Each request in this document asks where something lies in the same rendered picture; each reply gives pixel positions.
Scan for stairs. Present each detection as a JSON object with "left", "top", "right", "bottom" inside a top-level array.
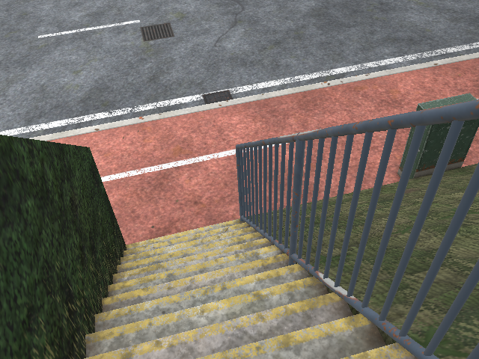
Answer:
[{"left": 84, "top": 218, "right": 417, "bottom": 359}]

